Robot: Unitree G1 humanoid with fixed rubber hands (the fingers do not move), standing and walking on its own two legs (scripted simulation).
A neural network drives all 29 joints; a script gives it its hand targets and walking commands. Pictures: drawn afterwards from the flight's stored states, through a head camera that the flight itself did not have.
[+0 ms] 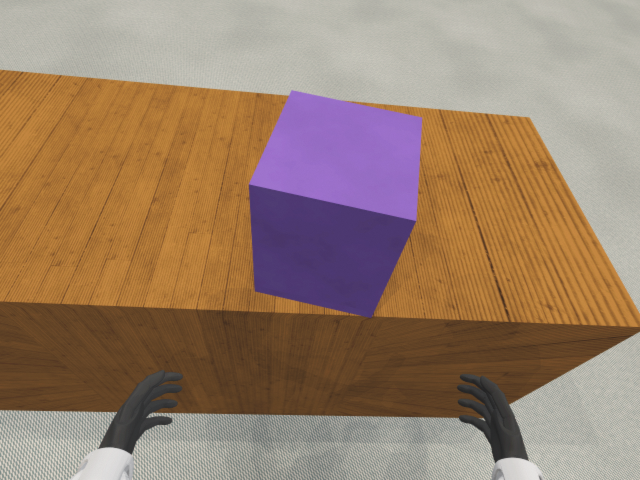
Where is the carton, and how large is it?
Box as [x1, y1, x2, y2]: [249, 90, 421, 317]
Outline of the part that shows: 291,90 249,183 255,291 371,317 415,222 421,117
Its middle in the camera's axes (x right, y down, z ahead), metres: +0.02 -0.05 +0.62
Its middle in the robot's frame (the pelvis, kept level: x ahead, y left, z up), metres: +0.51 -0.02 +0.01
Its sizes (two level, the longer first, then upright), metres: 0.210 0.200 0.250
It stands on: a pedestal, 0.66 m high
